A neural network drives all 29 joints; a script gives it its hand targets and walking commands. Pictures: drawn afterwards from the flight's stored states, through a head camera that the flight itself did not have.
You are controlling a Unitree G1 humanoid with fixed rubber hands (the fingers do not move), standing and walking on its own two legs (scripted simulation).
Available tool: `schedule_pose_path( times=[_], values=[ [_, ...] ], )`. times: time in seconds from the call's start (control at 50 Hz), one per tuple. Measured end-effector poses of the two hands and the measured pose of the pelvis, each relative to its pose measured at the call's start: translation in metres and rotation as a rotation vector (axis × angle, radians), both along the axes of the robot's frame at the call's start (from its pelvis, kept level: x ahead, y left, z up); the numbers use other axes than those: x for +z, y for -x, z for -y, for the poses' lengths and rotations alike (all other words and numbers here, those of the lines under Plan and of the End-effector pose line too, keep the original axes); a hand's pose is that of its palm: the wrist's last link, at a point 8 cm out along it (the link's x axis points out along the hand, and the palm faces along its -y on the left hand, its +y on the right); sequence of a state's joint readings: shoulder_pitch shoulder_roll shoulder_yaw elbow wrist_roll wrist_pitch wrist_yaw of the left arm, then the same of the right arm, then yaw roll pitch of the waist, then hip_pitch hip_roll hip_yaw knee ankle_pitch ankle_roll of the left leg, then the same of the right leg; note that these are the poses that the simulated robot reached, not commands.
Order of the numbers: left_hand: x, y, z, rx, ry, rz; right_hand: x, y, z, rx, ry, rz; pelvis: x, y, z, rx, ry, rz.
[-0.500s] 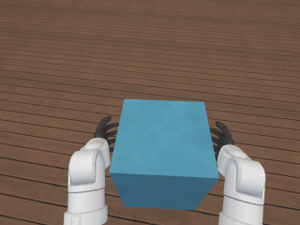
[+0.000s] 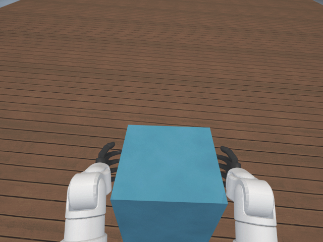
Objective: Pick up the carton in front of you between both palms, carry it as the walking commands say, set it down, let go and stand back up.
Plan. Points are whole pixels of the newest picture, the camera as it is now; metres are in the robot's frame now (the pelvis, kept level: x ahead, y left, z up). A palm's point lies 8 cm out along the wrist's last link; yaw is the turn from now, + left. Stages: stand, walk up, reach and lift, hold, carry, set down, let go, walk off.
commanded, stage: carry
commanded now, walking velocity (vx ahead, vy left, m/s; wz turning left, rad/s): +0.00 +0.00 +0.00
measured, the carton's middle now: (166, 187) +0.27 +0.00 +0.00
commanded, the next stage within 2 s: hold in 1.92 s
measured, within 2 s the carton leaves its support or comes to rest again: neither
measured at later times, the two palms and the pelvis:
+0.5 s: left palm (123, 105) +0.49 +0.14 +0.09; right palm (218, 107) +0.51 -0.16 +0.09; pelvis +0.24 -0.02 +0.00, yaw +3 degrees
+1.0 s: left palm (118, 112) +0.51 +0.17 +0.05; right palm (207, 113) +0.53 -0.13 +0.05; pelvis +0.25 +0.00 +0.00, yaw +3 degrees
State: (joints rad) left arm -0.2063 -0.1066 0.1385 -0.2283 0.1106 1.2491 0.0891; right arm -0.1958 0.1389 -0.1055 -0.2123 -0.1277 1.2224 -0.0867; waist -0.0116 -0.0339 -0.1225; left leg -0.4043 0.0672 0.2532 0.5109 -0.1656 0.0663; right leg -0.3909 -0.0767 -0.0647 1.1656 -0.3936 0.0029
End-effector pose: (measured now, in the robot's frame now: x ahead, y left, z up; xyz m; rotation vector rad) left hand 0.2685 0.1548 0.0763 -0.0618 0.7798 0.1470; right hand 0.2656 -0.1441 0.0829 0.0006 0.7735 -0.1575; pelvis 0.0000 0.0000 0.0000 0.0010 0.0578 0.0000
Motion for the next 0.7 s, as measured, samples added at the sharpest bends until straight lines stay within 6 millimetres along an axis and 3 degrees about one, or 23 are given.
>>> schedule_pose_path(
  times=[0.16, 0.26, 0.36, 0.56, 0.7],
  values=[
    [0.018, -0.086, 0.005, -0.009, -0.007, 0.044, 0.016, -0.083, 0.005, -0.026, -0.026, 0.044, 0.017, -0.085, -0.002, 0.007, 0.016, -0.009],
    [0.031, -0.142, 0.012, 0.025, -0.023, 0.12, 0.024, -0.148, 0.012, 0.007, -0.044, 0.12, 0.008, -0.147, 0.012, 0.017, -0.005, 0.012],
    [0.027, -0.191, 0.02, 0.037, -0.062, 0.1, 0.011, -0.204, 0.02, 0.018, -0.085, 0.1, -0.001, -0.195, 0.022, 0.039, 0.018, 0.009],
    [0.011, -0.237, 0.008, 0.07, -0.034, 0.052, 0.003, -0.259, 0.008, 0.052, -0.054, 0.052, 0.003, -0.247, 0.02, 0.056, 0.017, -0.014],
    [-0.002, -0.248, -0.001, 0.064, -0.039, 0.048, -0.007, -0.272, -0.002, 0.068, -0.031, 0.048, 0.003, -0.26, 0.013, 0.057, 0.014, -0.018]
  ],
)
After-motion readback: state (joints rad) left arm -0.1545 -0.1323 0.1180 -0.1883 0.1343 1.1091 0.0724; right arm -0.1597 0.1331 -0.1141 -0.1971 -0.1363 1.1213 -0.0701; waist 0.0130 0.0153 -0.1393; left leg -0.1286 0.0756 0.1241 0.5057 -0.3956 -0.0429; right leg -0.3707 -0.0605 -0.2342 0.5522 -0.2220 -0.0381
